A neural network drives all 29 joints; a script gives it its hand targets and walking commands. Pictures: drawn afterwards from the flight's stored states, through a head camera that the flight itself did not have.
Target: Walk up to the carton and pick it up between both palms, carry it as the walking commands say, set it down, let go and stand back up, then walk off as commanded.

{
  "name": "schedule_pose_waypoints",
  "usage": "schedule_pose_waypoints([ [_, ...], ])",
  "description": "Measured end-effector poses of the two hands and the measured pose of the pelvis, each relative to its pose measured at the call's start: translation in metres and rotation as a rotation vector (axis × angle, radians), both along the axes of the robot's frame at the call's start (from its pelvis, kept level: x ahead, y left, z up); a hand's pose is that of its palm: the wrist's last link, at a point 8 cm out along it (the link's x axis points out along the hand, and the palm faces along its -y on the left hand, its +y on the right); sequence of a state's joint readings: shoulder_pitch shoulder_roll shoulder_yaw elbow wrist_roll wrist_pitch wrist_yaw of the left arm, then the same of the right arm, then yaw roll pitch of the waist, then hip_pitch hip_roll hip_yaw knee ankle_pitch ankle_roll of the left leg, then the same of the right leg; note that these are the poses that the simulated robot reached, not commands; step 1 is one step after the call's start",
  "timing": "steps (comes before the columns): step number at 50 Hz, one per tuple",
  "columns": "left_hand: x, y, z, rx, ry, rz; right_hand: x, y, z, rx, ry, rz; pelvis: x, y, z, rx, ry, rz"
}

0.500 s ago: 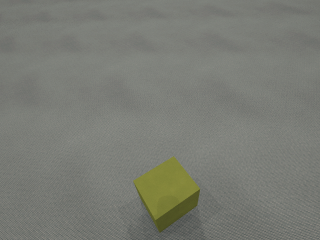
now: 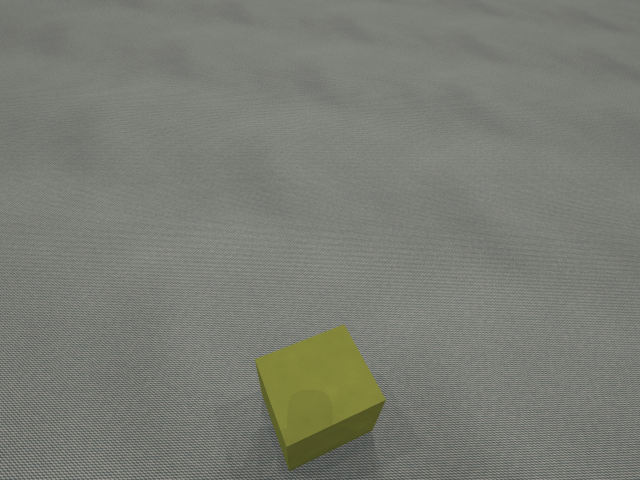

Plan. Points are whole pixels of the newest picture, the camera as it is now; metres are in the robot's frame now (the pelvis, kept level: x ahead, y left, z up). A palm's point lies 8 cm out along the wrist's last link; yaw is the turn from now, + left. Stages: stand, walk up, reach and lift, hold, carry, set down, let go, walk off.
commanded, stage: walk up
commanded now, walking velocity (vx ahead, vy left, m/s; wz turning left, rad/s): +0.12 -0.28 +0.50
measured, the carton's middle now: (317, 396) +0.48 -0.01 -0.66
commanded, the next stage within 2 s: none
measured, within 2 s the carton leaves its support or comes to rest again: neither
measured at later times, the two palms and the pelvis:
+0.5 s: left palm out of the picture +0.00 +0.11 -0.15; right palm (547, 394) +0.28 -0.34 -0.12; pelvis +0.07 -0.14 -0.02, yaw +13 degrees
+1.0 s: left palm out of the picture +0.01 +0.19 -0.16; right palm (544, 470) +0.18 -0.29 -0.12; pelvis +0.05 -0.06 -0.01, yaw +16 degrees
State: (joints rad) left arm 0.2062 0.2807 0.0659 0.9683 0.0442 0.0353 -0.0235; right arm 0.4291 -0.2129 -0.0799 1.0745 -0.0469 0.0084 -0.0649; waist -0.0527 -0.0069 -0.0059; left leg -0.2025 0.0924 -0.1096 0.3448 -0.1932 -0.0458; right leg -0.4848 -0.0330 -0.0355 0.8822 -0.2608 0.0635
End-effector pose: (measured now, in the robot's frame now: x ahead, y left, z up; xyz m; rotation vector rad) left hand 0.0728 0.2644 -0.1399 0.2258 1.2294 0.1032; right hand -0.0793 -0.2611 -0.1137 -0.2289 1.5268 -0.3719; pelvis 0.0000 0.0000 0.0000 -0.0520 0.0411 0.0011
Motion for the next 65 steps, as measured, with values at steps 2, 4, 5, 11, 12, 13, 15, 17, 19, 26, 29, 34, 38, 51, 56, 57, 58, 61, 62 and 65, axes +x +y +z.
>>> schedule_pose_waypoints([
  [2,0.013,-0.011,0.002,0.0,-0.023,-0.001,0.001,-0.024,0.005,-0.022,0.019,0.015,0.004,-0.014,-0.001,-0.003,0.008,0.019],
  [4,0.028,-0.028,0.002,-0.003,-0.048,-0.006,0.008,-0.05,0.006,-0.037,0.026,0.029,0.009,-0.031,-0.004,-0.002,0.013,0.037],
  [5,0.036,-0.038,0.003,-0.004,-0.063,-0.009,0.014,-0.063,0.004,-0.041,0.025,0.038,0.012,-0.04,-0.006,-0.001,0.016,0.047],
  [11,0.045,-0.096,-0.001,0.025,-0.106,0.065,0.1,-0.136,-0.022,-0.041,-0.067,0.175,0.029,-0.095,-0.022,0.028,0.016,0.109],
  [12,0.037,-0.104,0.001,0.025,-0.091,0.086,0.123,-0.14,-0.023,-0.032,-0.105,0.203,0.032,-0.1,-0.019,0.036,0.012,0.122],
  [13,0.028,-0.11,0.003,0.028,-0.075,0.11,0.148,-0.142,-0.023,-0.019,-0.146,0.23,0.035,-0.105,-0.017,0.043,0.009,0.133],
  [15,0.01,-0.121,0.006,0.039,-0.046,0.163,0.195,-0.141,-0.023,0.013,-0.225,0.285,0.042,-0.113,-0.013,0.053,0.004,0.152],
  [17,-0.007,-0.129,0.008,0.048,-0.024,0.212,0.238,-0.135,-0.022,0.046,-0.291,0.336,0.048,-0.12,-0.012,0.057,0.001,0.171],
  [19,-0.023,-0.136,0.007,0.055,-0.001,0.256,0.275,-0.124,-0.02,0.08,-0.349,0.386,0.054,-0.126,-0.012,0.056,-0.003,0.188],
  [26,-0.078,-0.156,-0.008,0.049,0.102,0.38,0.368,-0.069,-0.005,0.182,-0.498,0.546,0.066,-0.142,-0.016,0.041,-0.012,0.239],
  [29,-0.104,-0.155,-0.006,0.064,0.144,0.439,0.389,-0.053,0.0,0.199,-0.506,0.603,0.065,-0.137,-0.015,0.05,-0.01,0.254],
  [34,-0.142,-0.143,0.005,0.063,0.222,0.478,0.4,-0.028,0.004,0.206,-0.504,0.648,0.06,-0.117,-0.011,0.067,-0.01,0.276],
  [38,-0.151,-0.123,-0.005,0.021,0.248,0.474,0.391,-0.007,0.001,0.19,-0.499,0.654,0.059,-0.092,-0.015,0.056,-0.015,0.293],
  [51,-0.057,-0.073,-0.017,-0.045,0.104,0.34,0.249,-0.029,-0.007,0.085,-0.259,0.471,0.05,-0.062,-0.005,0.023,-0.038,0.277],
  [56,-0.018,-0.075,-0.01,-0.018,0.024,0.297,0.213,-0.043,-0.018,0.104,-0.191,0.399,0.052,-0.069,-0.006,0.038,-0.029,0.268],
  [57,-0.013,-0.077,-0.008,-0.01,0.012,0.293,0.209,-0.047,-0.021,0.106,-0.18,0.386,0.053,-0.072,-0.006,0.041,-0.026,0.266],
  [58,-0.009,-0.079,-0.007,-0.003,0.001,0.291,0.205,-0.052,-0.023,0.108,-0.169,0.375,0.054,-0.076,-0.007,0.045,-0.023,0.265],
  [61,-0.006,-0.089,-0.004,0.022,-0.016,0.302,0.198,-0.068,-0.032,0.119,-0.139,0.362,0.058,-0.088,-0.011,0.049,-0.021,0.269],
  [62,-0.009,-0.094,-0.003,0.027,-0.013,0.309,0.198,-0.072,-0.034,0.125,-0.132,0.364,0.058,-0.091,-0.01,0.045,-0.026,0.277],
  [65,-0.022,-0.111,-0.001,0.028,0.016,0.328,0.204,-0.079,-0.038,0.141,-0.125,0.369,0.062,-0.1,-0.01,0.041,-0.034,0.294],
])
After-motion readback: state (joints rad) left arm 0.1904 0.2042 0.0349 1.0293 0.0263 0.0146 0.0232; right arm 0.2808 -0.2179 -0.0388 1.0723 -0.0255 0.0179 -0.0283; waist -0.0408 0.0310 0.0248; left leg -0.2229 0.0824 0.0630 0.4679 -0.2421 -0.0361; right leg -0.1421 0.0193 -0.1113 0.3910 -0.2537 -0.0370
